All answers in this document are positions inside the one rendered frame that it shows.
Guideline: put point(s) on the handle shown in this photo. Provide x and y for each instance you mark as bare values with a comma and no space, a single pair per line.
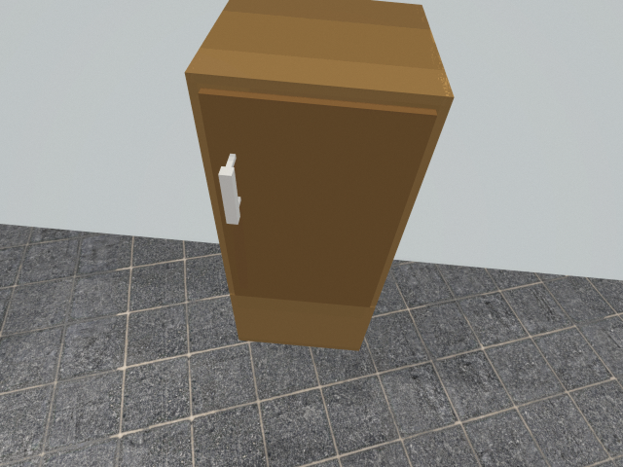
228,185

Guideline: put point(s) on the cupboard door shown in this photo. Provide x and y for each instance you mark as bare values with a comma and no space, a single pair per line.
323,185

